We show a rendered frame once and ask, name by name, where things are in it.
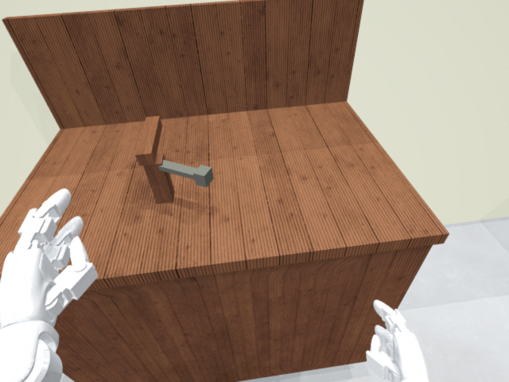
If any counter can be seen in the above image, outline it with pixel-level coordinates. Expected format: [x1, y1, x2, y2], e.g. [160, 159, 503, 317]
[0, 0, 449, 382]

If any robot left hand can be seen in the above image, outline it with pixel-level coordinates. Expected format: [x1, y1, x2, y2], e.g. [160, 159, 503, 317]
[0, 189, 98, 329]

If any robot left forearm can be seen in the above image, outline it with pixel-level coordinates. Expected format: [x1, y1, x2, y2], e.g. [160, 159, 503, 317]
[0, 320, 63, 382]

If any tap lever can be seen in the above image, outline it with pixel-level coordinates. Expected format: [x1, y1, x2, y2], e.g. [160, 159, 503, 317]
[158, 160, 214, 188]

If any robot right hand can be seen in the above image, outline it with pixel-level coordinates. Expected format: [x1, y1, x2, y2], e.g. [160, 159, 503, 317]
[366, 300, 429, 382]

